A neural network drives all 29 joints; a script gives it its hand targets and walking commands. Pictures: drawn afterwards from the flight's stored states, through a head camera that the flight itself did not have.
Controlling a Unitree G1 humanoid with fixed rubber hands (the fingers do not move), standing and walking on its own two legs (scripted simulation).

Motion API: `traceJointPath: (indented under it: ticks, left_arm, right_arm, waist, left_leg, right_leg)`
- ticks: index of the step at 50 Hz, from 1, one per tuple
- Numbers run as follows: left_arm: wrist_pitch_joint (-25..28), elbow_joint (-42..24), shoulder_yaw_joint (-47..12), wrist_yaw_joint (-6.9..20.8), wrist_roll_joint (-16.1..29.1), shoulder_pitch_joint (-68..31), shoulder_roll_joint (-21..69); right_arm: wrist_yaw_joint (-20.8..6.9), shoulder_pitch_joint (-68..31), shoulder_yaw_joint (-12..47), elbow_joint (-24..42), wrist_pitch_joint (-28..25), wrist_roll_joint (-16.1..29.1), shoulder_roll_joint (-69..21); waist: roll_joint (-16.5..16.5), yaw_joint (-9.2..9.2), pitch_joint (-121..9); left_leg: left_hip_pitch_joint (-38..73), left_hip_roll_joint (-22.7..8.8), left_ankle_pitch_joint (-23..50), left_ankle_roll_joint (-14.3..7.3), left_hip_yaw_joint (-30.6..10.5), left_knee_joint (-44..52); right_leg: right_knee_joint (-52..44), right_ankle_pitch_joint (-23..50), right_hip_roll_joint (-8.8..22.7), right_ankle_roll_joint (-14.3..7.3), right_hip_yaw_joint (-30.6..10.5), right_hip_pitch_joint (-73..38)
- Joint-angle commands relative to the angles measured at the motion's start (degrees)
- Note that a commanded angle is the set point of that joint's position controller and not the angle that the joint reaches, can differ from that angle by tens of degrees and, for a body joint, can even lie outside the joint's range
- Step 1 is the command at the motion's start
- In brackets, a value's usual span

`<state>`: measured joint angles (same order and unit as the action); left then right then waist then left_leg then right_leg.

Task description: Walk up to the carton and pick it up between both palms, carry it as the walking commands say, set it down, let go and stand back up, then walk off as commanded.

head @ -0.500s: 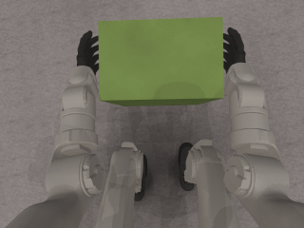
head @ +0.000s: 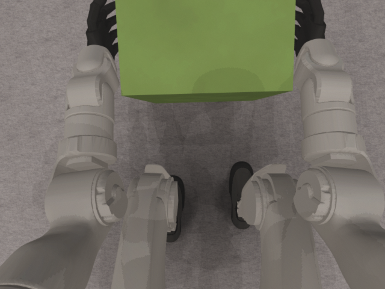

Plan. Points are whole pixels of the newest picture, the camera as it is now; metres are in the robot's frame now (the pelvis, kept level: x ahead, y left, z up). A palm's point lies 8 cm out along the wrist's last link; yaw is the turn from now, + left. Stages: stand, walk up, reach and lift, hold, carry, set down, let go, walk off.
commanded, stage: set down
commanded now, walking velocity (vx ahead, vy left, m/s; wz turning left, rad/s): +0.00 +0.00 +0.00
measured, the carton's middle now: (203, 57) +0.53 +0.00 -0.20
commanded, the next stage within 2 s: none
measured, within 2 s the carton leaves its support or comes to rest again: neither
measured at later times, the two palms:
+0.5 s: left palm (119, 53) +0.54 +0.17 -0.20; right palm (293, 41) +0.55 -0.17 -0.19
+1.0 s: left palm (121, 55) +0.54 +0.17 -0.21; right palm (289, 46) +0.54 -0.17 -0.21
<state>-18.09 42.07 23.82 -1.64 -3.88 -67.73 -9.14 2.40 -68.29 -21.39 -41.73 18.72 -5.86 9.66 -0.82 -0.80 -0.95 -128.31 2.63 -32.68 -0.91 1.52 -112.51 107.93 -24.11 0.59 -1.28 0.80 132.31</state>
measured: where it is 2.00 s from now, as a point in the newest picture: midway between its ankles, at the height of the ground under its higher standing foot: (206, 212)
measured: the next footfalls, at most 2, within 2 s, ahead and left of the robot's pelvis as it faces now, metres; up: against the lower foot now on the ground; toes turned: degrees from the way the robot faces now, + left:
none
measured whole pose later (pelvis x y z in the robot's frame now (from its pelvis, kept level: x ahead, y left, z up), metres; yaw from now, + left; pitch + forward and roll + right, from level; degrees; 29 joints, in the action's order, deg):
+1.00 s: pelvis +0.00 +0.00 -0.06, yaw +0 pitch +41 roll +1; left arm -13.9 52.9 14.8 -5.2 3.5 -77.5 -15.2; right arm 4.5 -79.5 -12.9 -56.6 12.9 4.1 18.0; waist 0.3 -0.2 13.1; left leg -132.0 3.0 -35.3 -1.1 2.2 -126.4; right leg 121.6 -25.9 0.4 -0.9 0.4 136.5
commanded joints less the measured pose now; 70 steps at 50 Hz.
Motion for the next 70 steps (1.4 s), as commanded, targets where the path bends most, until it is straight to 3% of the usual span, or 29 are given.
traceJointPath:
  ticks: [1, 15, 24, 37, 50, 70]
  left_arm:
    - [1.6, -4.3, -28.5, 15.8, 9.0, -37.9, 51.4]
    - [4.2, -3.6, -30.5, 13.6, 11.4, -41.3, 47.8]
    - [5.7, -6.7, -33.6, 12.3, 13.8, -43.9, 47.2]
    - [6.2, -1.1, -30.5, 12.7, 12.9, -45.4, 46.6]
    - [6.9, -0.5, -30.8, 13.1, 13.7, -47.1, 45.7]
    - [6.7, 6.2, -26.6, 14.2, 9.6, -41.9, 44.5]
  right_arm:
    - [-13.7, -36.6, 27.5, 3.6, -2.1, 8.9, -51.5]
    - [-12.8, -40.0, 28.3, 1.4, -5.0, 12.3, -47.1]
    - [-12.6, -39.7, 29.5, 0.3, -6.1, 15.3, -48.9]
    - [-12.9, -42.2, 26.7, -3.4, -7.2, 14.1, -46.1]
    - [-12.6, -44.0, 27.5, -4.1, -8.0, 16.0, -46.7]
    - [-13.1, -43.4, 25.8, -8.6, -8.8, 15.5, -43.4]
  waist:
    - [2.1, 0.12, -68.7]
    - [1.2, 0.53, -65.0]
    - [0.1, -0.1, -68.6]
    - [0.3, 0.81, -58.2]
    - [0.6, -0.33, -58.9]
    - [0.5, -1.92, -45.5]
  left_leg:
    - [24.1, 4.7, 15.1, 1.1, 0.4, 10.3]
    - [24.3, 4.0, 18.4, 1.0, -0.5, 3.6]
    - [28.5, 4.1, 22.6, 1.1, -0.5, 0.8]
    - [25.0, 3.8, 17.0, 0.9, -1.0, 0.3]
    - [24.0, 3.3, 16.8, 0.3, -0.6, -1.5]
    - [17.7, 2.4, 11.8, -0.1, -0.8, -2.3]
  right_leg:
    - [-2.0, 15.1, -6.5, 0.5, 0.6, -48.4]
    - [5.3, 17.2, -5.8, 0.5, 0.4, -44.0]
    - [8.6, 20.1, -6.3, 0.5, 0.5, -44.5]
    - [9.0, 14.2, -5.7, 0.2, 0.7, -39.1]
    - [10.5, 15.3, -5.7, 0.2, 0.0, -41.2]
    - [11.1, 10.3, -5.4, 0.1, -0.8, -35.8]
